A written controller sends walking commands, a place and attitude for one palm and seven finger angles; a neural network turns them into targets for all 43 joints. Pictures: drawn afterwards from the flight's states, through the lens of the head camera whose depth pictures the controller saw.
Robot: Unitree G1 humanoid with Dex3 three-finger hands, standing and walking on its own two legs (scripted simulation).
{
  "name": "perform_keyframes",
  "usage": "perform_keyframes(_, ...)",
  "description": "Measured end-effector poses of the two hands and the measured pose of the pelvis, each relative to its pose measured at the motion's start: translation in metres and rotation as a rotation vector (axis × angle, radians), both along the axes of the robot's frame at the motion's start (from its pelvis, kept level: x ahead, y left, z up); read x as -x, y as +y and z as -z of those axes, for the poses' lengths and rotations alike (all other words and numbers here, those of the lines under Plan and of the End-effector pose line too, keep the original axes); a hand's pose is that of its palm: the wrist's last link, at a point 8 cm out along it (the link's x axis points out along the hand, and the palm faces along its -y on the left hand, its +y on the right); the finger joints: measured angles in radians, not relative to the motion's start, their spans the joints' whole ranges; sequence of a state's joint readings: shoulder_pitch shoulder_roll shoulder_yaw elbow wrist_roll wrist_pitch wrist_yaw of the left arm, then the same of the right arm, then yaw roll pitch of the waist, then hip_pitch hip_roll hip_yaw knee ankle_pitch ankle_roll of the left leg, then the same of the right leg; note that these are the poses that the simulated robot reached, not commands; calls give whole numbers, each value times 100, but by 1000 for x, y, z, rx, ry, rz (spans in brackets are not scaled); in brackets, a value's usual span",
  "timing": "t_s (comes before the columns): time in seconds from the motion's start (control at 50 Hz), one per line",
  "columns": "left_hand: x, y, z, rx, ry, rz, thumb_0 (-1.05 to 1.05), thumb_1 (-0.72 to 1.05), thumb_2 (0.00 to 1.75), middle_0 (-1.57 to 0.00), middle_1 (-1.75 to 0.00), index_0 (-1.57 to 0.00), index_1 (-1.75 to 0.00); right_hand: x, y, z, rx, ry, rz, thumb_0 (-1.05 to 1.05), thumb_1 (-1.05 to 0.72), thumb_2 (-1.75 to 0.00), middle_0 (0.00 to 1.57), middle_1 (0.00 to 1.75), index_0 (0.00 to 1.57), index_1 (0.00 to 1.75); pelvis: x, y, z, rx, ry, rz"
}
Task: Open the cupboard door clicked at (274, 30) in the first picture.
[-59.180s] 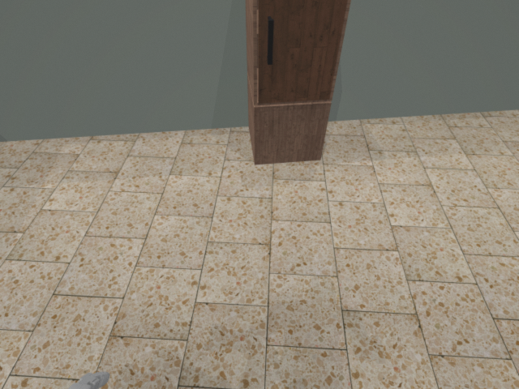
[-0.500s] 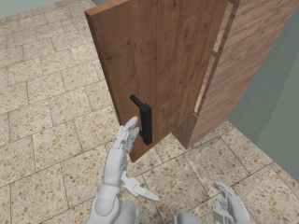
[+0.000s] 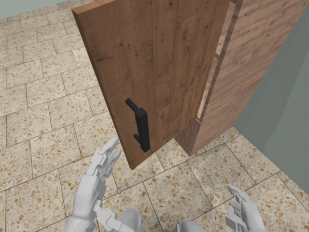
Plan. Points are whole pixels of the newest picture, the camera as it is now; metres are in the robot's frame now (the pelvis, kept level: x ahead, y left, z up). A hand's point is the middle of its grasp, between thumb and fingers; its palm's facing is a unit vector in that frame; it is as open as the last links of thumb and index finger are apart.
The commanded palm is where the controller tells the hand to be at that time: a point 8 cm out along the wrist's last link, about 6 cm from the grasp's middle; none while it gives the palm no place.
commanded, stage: slide the hand sideways off the handle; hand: left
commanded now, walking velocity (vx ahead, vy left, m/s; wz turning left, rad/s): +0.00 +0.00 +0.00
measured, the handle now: (138, 127) +0.36 +0.06 +0.06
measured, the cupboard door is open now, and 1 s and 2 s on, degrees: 95 95 95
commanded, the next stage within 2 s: draw the hand back to the body in 0.02 s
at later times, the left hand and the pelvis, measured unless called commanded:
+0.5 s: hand (77, 193) +0.19 +0.15 +0.11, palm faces -0.09 -1.00 -0.04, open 16.3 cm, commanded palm +0.17 +0.21 +0.13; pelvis +0.00 +0.01 +0.03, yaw +0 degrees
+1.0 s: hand out of the picture +0.21 +0.25 +0.19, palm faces +0.26 -0.90 -0.36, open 12.9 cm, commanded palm +0.17 +0.30 +0.22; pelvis +0.02 +0.05 +0.08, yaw -1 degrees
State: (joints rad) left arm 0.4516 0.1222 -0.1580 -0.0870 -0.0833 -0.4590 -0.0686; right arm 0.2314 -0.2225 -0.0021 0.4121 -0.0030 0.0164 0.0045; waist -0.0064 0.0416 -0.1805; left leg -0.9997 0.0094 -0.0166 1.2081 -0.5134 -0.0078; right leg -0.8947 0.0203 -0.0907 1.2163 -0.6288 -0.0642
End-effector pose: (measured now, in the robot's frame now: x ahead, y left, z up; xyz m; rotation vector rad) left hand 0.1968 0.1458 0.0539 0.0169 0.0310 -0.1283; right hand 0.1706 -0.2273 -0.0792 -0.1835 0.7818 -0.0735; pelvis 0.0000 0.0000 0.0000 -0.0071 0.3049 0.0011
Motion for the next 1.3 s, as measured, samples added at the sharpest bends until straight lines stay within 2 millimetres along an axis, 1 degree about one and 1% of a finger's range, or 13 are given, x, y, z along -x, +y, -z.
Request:
perform_keyframes(0.08,3,3,8,-4,26,21,-1,-50,30,-15,-30,-15,-30,4,-5,3,13,-10,16,2,-91,-90,20,29,20,30,4,-1,4,0,3,3)
perform_keyframes(0.14,3,8,6,4,5,2,-1,-50,30,-15,-30,-15,-30,7,-6,5,17,-19,26,2,-91,-90,20,29,20,30,6,-1,7,3,4,4)
perform_keyframes(0.2,1,13,-5,1,-36,-11,-1,-50,30,-15,-30,-15,-30,10,-4,5,13,-24,34,2,-91,-90,20,29,19,30,8,0,7,5,-2,4)
perform_keyframes(0.26,1,20,-23,-27,-69,-9,-1,-50,30,-15,-30,-15,-30,14,0,0,-2,-23,46,2,-91,-90,20,29,19,30,8,1,2,5,-20,5)
perform_keyframes(0.34,6,33,-43,-52,-49,-14,-1,-50,30,-15,-30,-15,-30,18,7,-13,-24,-30,66,2,-91,-90,20,29,20,30,6,4,-12,6,-54,6)
perform_keyframes(0.42,14,48,-52,-41,-2,-32,-1,-50,30,-15,-30,-15,-30,18,11,-31,-17,-57,69,2,-91,-90,20,29,20,30,3,8,-24,11,-83,3)
perform_keyframes(0.6,22,75,-81,-27,-71,-29,-1,-49,30,-15,-30,-15,-30,5,15,-63,35,-140,52,2,-91,-90,20,30,20,30,-1,20,-37,31,-128,-6)
perform_keyframes(0.66,22,84,-91,-73,-75,-40,-1,-45,32,-15,-30,-15,-30,0,20,-71,36,-158,53,2,-91,-90,20,29,20,30,-2,24,-42,34,-143,-3)
perform_keyframes(0.82,28,112,-113,-261,45,-245,-1,-25,40,-16,-30,-17,-30,-7,45,-87,23,-151,59,2,-91,-90,20,29,20,30,-10,36,-64,27,-194,9)
perform_keyframes(0.92,28,136,-135,-331,27,-343,0,-9,47,-17,-30,-17,-30,-10,59,-90,14,-134,24,2,-91,-90,20,30,20,30,-16,42,-75,25,-231,5)
perform_keyframes(1.0,24,149,-155,-360,-22,-399,0,5,53,-17,-30,-18,-30,-14,65,-93,6,-135,3,2,-90,-90,20,30,20,30,-19,46,-82,23,-259,5)
perform_keyframes(1.12,20,162,-182,-389,-94,-438,0,25,62,-18,-30,-19,-30,-20,66,-101,4,-144,-6,2,-90,-90,21,30,20,30,-24,47,-91,16,-295,14)
perform_keyframes(1.3,22,185,-217,-446,-188,-529,1,56,75,-19,-30,-20,-30,-26,53,-112,26,-155,-14,2,-90,-90,20,30,20,30,-24,43,-100,13,-335,17)
